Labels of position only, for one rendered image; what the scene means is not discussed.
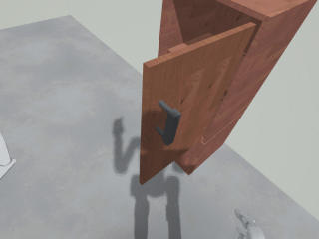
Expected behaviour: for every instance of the cupboard door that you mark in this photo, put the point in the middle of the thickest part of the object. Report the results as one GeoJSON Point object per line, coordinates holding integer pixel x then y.
{"type": "Point", "coordinates": [193, 80]}

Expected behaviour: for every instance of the robot left hand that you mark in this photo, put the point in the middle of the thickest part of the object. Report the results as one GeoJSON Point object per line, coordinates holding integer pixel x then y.
{"type": "Point", "coordinates": [6, 162]}

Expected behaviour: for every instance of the robot right hand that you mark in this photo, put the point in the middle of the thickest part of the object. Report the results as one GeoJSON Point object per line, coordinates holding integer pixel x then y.
{"type": "Point", "coordinates": [252, 231]}

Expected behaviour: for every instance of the handle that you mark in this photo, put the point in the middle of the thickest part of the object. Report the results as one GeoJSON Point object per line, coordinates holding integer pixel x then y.
{"type": "Point", "coordinates": [171, 124]}

